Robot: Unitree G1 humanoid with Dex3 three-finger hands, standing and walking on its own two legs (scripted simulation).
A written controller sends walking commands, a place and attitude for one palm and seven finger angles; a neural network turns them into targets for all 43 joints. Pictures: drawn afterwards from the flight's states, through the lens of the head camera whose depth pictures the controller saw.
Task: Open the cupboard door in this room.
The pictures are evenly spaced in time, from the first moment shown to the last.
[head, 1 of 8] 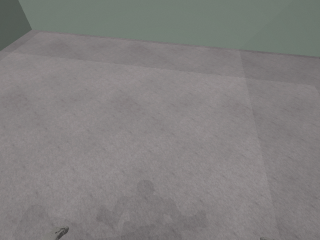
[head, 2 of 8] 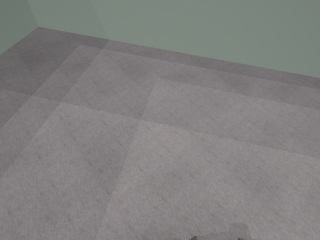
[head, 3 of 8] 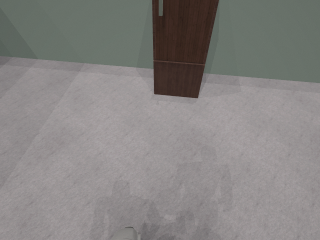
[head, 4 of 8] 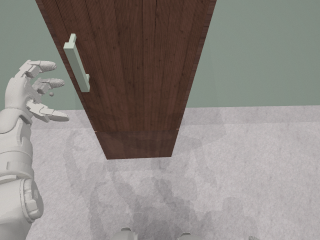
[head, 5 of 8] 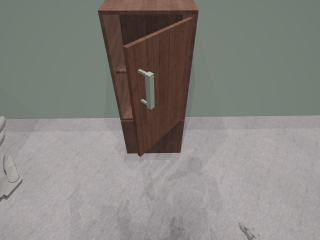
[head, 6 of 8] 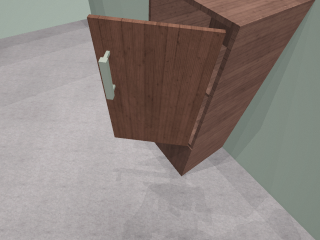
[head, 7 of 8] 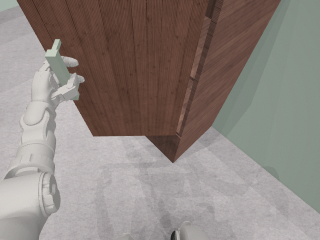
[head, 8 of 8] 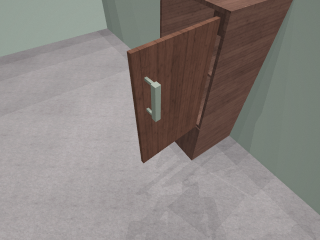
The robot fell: no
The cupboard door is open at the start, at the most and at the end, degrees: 0 95 95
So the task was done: yes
